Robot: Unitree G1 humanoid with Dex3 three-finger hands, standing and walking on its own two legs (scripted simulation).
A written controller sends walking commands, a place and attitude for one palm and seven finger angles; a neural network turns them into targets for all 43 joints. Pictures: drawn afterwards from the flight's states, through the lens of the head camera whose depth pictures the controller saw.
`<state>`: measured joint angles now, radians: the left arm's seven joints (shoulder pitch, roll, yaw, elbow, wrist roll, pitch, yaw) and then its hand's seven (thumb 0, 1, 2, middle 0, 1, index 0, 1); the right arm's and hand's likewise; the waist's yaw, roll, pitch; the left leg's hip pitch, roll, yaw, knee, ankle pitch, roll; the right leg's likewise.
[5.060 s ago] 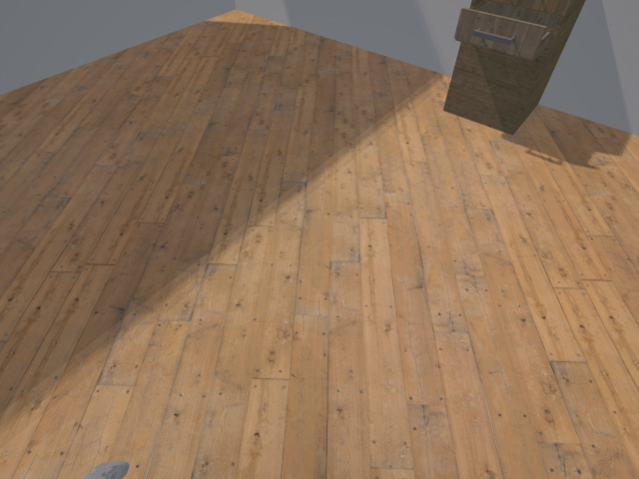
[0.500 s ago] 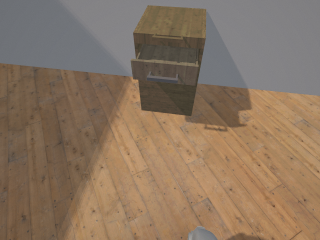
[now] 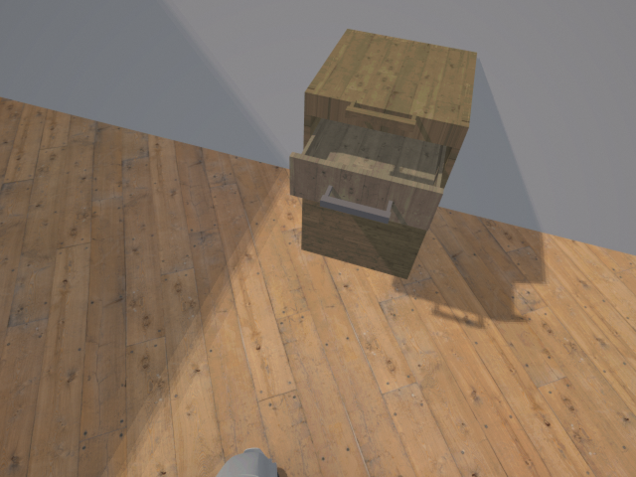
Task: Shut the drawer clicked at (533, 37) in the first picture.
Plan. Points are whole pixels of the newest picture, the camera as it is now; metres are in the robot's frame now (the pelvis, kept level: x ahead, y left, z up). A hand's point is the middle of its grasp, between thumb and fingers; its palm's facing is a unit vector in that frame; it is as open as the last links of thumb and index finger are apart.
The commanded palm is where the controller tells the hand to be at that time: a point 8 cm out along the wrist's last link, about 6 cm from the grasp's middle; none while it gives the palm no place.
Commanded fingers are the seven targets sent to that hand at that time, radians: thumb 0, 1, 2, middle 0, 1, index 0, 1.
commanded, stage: turn to face it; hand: left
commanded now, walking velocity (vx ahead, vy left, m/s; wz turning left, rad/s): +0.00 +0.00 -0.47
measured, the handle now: (357, 203) +0.76 -0.05 -0.21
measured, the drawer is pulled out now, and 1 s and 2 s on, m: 0.19 0.19 0.19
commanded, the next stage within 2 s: take the last steps up to it in 0.60 s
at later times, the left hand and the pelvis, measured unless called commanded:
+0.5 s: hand (207, 459) +0.17 +0.17 -0.16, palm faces -0.11 -0.96 -0.26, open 7.4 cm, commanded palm none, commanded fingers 0.00 0.90 0.90 -0.20 -0.30 -0.20 -0.30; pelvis +0.08 -0.01 -0.01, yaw -10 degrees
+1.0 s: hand (222, 423) +0.22 +0.16 -0.16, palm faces -0.25 -0.96 -0.16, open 7.4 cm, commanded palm none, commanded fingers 0.00 0.90 0.90 -0.20 -0.30 -0.20 -0.30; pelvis +0.11 +0.00 +0.01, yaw -16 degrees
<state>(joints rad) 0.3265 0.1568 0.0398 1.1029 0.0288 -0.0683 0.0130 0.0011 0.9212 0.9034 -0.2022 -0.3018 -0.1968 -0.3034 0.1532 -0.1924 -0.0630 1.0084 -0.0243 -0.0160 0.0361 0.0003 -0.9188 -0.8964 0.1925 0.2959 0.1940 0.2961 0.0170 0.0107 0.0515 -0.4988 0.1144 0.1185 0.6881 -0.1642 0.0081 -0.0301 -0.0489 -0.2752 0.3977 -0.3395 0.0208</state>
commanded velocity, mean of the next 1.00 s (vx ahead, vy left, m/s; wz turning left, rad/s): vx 0.10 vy -0.01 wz -0.26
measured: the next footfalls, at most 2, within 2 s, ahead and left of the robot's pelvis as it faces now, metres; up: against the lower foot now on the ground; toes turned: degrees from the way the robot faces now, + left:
left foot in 0.04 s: +0.16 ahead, +0.11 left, +0.00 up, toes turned +9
right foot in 0.44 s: +0.12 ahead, -0.11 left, +0.00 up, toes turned -16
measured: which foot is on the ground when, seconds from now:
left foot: up 0.00-0.02, down 0.04-0.46, up 0.48-0.82, down 0.84-1.00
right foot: down 0.00-0.04, up 0.06-0.42, down 0.44-0.84, up 0.86-1.00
